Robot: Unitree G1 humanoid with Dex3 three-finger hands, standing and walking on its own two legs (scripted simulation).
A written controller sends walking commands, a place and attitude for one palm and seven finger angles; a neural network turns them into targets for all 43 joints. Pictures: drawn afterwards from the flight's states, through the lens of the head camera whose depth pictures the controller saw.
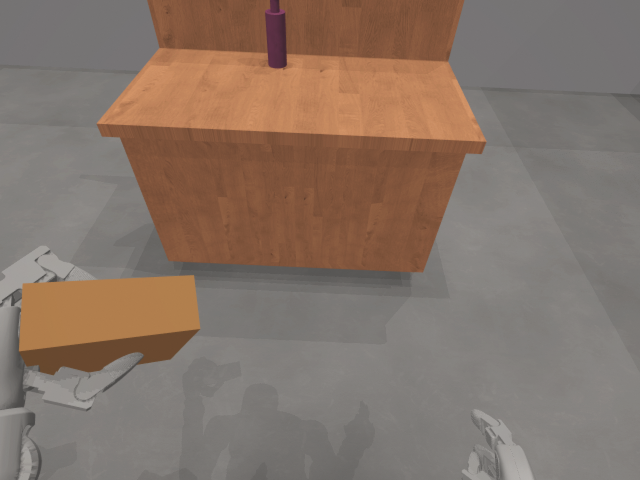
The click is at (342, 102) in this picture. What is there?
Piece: table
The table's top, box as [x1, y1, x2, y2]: [97, 48, 486, 153]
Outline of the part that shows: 97,122 98,128 102,136 467,153 481,153 486,141 447,61 287,54 287,65 285,67 272,68 267,63 267,53 159,48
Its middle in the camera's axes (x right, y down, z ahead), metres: -0.07 -0.45 +1.21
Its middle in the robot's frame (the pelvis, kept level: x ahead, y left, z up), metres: +1.20 +0.14 -0.09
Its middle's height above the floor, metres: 0.68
